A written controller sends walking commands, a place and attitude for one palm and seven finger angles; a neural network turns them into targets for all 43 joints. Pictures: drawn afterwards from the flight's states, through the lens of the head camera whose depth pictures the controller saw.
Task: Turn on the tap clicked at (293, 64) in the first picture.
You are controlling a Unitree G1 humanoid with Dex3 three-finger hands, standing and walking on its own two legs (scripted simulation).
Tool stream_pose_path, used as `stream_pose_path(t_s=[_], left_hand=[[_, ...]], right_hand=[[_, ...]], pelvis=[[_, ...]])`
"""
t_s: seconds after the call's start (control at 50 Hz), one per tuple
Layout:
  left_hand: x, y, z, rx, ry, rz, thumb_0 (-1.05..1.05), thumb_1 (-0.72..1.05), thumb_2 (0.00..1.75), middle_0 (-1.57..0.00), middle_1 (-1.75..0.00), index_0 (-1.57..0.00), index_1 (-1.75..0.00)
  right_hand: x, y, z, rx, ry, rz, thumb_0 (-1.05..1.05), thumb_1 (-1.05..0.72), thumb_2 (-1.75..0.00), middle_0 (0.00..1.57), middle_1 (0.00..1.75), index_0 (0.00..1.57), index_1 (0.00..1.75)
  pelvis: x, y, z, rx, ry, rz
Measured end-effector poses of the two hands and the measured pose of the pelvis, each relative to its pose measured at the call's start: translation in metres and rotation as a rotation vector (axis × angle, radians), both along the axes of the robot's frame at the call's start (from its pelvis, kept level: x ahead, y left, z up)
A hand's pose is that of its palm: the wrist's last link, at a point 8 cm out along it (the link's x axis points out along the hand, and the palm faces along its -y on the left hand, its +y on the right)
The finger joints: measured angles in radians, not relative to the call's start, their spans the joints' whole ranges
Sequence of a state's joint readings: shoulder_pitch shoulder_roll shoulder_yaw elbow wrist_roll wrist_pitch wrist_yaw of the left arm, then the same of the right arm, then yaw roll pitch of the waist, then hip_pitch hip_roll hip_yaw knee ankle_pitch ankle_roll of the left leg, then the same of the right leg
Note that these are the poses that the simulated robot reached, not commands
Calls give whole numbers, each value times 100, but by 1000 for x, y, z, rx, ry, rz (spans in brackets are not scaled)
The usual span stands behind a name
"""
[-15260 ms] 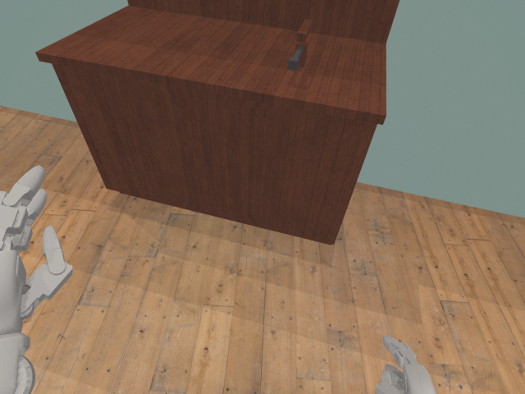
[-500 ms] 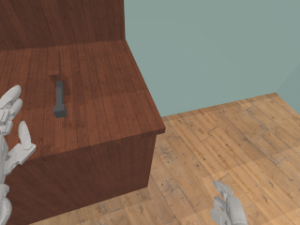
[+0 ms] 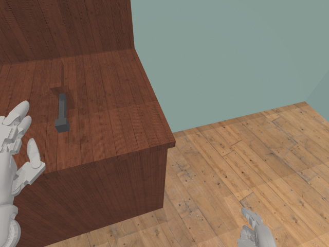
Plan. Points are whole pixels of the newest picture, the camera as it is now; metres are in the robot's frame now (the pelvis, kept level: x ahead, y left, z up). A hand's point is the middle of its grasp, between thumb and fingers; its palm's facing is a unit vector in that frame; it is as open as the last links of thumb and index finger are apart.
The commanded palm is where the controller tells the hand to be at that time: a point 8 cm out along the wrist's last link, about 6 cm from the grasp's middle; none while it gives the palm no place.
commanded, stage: look again from close up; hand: left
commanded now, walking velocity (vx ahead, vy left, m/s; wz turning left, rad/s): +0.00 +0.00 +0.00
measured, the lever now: (62, 125) +0.39 +0.31 +0.06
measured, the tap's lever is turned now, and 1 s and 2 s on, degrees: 0 0 0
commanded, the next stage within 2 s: come to a stop and stand still in 0.12 s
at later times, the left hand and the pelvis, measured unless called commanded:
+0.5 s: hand (37, 157) +0.23 +0.25 +0.16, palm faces +0.35 -0.87 -0.35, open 7.4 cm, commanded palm +0.17 +0.29 +0.17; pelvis +0.00 +0.02 -0.01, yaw -2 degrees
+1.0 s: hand (28, 166) +0.22 +0.28 +0.14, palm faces +0.35 -0.87 -0.35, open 7.4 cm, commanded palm +0.16 +0.31 +0.17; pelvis +0.00 +0.03 +0.00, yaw -1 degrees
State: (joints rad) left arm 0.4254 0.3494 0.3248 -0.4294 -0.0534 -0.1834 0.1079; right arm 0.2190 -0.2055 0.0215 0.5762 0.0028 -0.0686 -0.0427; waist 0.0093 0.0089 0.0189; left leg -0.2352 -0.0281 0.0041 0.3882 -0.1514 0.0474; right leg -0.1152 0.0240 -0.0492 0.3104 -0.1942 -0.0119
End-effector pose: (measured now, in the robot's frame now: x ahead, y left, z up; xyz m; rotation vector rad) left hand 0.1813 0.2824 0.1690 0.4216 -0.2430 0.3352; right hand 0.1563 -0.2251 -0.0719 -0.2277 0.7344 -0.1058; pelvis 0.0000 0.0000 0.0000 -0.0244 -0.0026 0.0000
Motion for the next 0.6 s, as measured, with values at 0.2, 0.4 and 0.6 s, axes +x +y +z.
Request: stream_pose_path(t_s=[0.2, 0.4, 0.6], left_hand=[[3, 3, -8, -19, 40, 21, 1, 89, 90, -21, -31, -21, -30], [23, 44, 28, 122, -139, 74, 1, 89, 90, -22, -31, -22, -30], [-2, 10, -24, -17, 49, -99, 1, 89, 90, -21, -31, -21, -30]], right_hand=[[8, 0, -1, -1, 12, 0, 1, -90, -90, 20, 30, 20, 30], [17, 8, 5, -6, -20, 69, 1, -90, -89, 20, 30, 20, 30], [1, 17, 10, -17, -65, -12, 1, -90, -90, 20, 30, 20, 30]], pelvis=[[6, -1, 0, 3, 2, 4], [-3, 0, -4, -6, 17, -9], [-4, 22, -7, -2, -2, -22]])
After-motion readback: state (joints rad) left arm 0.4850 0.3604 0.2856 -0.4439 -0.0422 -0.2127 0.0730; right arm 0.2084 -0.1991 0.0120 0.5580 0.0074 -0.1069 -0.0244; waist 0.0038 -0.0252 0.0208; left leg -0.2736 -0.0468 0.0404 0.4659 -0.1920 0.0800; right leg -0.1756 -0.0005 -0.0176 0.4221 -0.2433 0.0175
